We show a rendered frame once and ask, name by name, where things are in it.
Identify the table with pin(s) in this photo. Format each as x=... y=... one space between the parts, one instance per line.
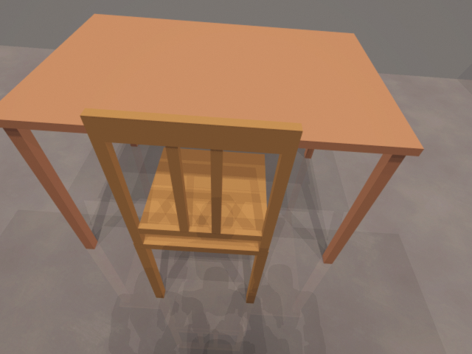
x=323 y=80

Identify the chair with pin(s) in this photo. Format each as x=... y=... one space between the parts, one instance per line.
x=200 y=200

